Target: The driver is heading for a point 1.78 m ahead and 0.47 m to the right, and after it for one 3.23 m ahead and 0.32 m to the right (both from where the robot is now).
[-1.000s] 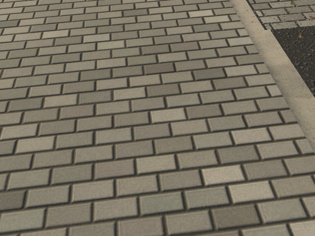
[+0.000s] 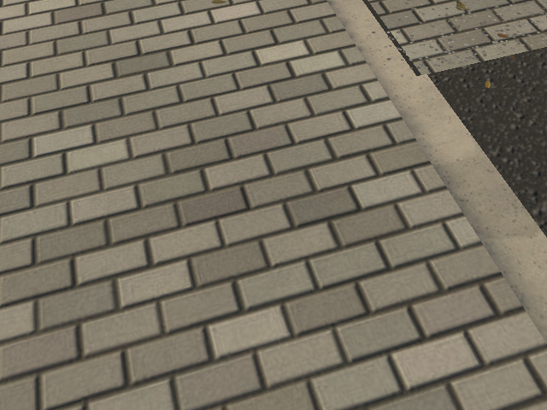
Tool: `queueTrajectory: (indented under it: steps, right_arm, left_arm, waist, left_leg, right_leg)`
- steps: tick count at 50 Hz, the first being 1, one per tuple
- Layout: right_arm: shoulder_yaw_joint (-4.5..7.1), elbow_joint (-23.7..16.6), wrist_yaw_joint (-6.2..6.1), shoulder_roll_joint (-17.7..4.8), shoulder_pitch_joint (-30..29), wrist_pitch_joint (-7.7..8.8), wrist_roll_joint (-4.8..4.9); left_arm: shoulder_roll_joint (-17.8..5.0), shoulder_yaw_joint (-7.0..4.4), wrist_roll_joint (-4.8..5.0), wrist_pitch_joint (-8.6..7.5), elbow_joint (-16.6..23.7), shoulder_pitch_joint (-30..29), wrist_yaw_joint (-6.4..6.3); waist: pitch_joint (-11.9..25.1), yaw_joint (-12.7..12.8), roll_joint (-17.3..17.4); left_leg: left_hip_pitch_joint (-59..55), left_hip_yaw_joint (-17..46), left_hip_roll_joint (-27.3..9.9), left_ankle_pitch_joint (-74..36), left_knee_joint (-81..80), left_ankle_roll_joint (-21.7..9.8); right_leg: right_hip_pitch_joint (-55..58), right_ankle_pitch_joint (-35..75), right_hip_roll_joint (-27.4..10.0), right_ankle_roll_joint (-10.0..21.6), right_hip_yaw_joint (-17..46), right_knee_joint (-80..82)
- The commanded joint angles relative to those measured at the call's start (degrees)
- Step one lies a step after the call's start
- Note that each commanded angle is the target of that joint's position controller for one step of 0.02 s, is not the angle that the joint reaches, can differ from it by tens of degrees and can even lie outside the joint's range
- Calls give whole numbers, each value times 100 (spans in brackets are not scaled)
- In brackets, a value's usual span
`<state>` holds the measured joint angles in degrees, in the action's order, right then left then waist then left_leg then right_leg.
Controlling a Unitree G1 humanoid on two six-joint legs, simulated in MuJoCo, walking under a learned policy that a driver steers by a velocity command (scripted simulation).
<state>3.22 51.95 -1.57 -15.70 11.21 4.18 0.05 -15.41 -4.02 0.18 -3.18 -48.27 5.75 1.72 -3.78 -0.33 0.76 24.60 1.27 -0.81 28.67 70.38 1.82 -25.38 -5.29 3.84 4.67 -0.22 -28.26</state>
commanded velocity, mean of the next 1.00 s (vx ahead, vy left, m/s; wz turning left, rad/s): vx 0.05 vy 0.00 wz -0.42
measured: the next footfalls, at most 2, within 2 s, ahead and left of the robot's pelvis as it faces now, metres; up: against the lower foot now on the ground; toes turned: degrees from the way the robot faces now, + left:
left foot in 0.38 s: +0.20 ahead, +0.14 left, +0.00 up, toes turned -18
right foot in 0.78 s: +0.09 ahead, -0.11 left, +0.00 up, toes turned -24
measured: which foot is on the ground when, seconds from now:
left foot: up 0.00-0.36, down 0.38-0.78, up 0.80-1.00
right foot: down 0.00-0.38, up 0.40-0.76, down 0.78-1.00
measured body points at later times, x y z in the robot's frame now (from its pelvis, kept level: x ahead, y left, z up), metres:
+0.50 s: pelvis +0.10 +0.04 +0.01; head +0.14 +0.05 +0.46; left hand +0.33 +0.28 -0.10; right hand +0.16 -0.27 -0.08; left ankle +0.16 +0.15 -0.73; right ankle +0.06 -0.07 -0.66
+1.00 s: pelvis +0.09 +0.00 +0.01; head +0.10 -0.03 +0.46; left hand +0.35 +0.15 -0.08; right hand +0.06 -0.31 -0.12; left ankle +0.15 +0.14 -0.69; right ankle +0.05 -0.10 -0.73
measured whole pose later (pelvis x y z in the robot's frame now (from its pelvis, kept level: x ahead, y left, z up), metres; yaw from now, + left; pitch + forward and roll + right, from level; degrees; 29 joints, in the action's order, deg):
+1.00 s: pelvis +0.09 +0.00 +0.01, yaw -25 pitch +1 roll +0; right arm 4.1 47.7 -2.1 -17.7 11.3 -1.3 -0.1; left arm -12.7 -2.0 -0.9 0.4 -41.5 7.8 -0.4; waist -1.1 -1.1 2.5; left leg 22.4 0.7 -3.8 24.6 48.6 5.0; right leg -13.8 -13.3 2.1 2.2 0.8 -26.3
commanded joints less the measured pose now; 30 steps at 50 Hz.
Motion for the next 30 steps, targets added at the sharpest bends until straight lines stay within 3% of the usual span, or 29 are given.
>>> queueTrajectory:
  steps: [1, 3, 5, 8, 11, 15, 17, 18, 19, 20, 21, 22, 23, 24, 28, 30]
  right_arm:
    - [224, -391, -133, -691, 344, -124, -37]
    - [215, -459, -192, -551, 378, -204, -56]
    - [221, -552, -224, -545, 208, -249, -84]
    - [219, -705, -224, -540, -179, -310, -75]
    - [205, -870, -189, -535, -560, -304, -40]
    - [202, -971, -109, -607, -647, -162, 3]
    - [222, -920, -46, -648, -338, -82, 31]
    - [252, -849, -15, -717, -89, -49, 30]
    - [329, -847, -29, -1039, 65, -54, -56]
    - [411, -952, -78, -1513, -227, -149, -207]
    - [363, -991, -59, -1217, -37, -180, -313]
    - [289, -1107, -68, -947, -218, -189, -242]
    - [258, -1150, -77, -769, -410, -214, -161]
    - [235, -1182, -91, -707, -510, -248, -85]
    - [267, -1164, -149, -838, -344, -370, -108]
    - [302, -1138, -159, -931, -225, -405, -95]
  left_arm:
    - [-780, -186, -76, 26, 393, 148, -75]
    - [-934, -234, -90, 30, 443, 166, -120]
    - [-1027, -267, -34, 86, 498, 221, -199]
    - [-1036, -273, 45, 213, 584, 249, -302]
    - [-1045, -280, 52, 315, 643, 281, -368]
    - [-1045, -292, 39, 411, 738, 347, -392]
    - [-1005, -268, 79, 459, 855, 213, -399]
    - [-938, -239, 112, 491, 924, 153, -416]
    - [-675, -157, 81, 509, 985, 333, -426]
    - [-403, -109, 78, 468, 1095, 668, -415]
    - [-946, -238, 5, 386, 1101, 701, -372]
    - [-1258, -354, 40, 382, 991, 813, -336]
    - [-1222, -385, 78, 444, 875, 846, -346]
    - [-1107, -374, 88, 522, 847, 828, -373]
    - [-655, -231, 155, 614, 1191, 364, -311]
    - [-553, -174, 104, 598, 1328, 216, -284]
  waist:
    - [1077, -116, -334]
    - [1110, -186, -480]
    - [1210, -149, -519]
    - [1212, -24, -601]
    - [1021, 105, -751]
    - [976, 142, -924]
    - [1034, -76, -960]
    - [1038, -228, -912]
    - [1254, -141, -396]
    - [1098, 296, 1280]
    - [1269, 115, 1575]
    - [1197, 143, 1044]
    - [1046, 188, 712]
    - [937, 190, 616]
    - [734, -40, 925]
    - [874, -140, 987]
  left_leg:
    - [635, 311, -332, -336, -165, 27]
    - [563, 266, -232, -561, -624, 94]
    - [691, 298, -166, -895, -1104, 182]
    - [754, 404, -84, -1410, -1782, 264]
    - [665, 485, 41, -1535, -2458, 302]
    - [274, 521, 232, -1190, -3243, 273]
    - [-316, 463, 265, -1478, -4148, 163]
    - [-880, 419, 135, -2142, -4881, 64]
    - [-1709, 986, -745, -2751, -5026, -243]
    - [-2248, 2302, -1912, -4516, -5041, -1060]
    - [-2177, 3010, -2522, -5187, -5070, -1809]
    - [-2120, 2435, -2316, -5181, -4943, -1763]
    - [-2055, 1762, -1852, -4888, -4833, -1443]
    - [-2034, 1388, -1587, -4535, -4810, -1234]
    - [-1952, 640, -1360, -4259, -5076, -1314]
    - [-1992, 563, -1433, -4205, -5072, -1402]
  right_leg:
    - [1189, 2539, -1565, 1222, 1799, 979]
    - [919, 2625, -1446, 1226, 1639, 1022]
    - [960, 2286, -1386, 1151, 1681, 1006]
    - [997, 926, -1213, 906, 1850, 1018]
    - [973, -200, -1090, 776, 2145, 1035]
    - [1239, 303, -1097, 763, 2595, 691]
    - [1334, 913, -990, 622, 2754, 373]
    - [1173, 806, -803, 427, 2680, 149]
    - [636, -278, -476, 129, 2327, -545]
    - [-634, -2564, 516, -236, 1170, -1653]
    - [-1053, -3397, 349, -519, 905, -3014]
    - [-1112, -3023, 120, -645, 935, -3707]
    - [-1168, -2636, 22, -765, 826, -3966]
    - [-1272, -2351, -50, -858, 761, -4135]
    - [-1209, -1732, -233, -1044, 274, -3512]
    - [-809, -1758, -343, -1031, 221, -2858]
Velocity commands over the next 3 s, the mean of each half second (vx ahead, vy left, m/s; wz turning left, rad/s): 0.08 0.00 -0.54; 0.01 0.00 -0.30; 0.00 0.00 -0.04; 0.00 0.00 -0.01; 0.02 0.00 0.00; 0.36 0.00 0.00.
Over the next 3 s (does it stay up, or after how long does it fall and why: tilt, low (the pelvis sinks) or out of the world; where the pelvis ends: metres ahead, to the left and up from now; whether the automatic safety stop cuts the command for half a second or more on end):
stays up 0.26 -0.06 0.00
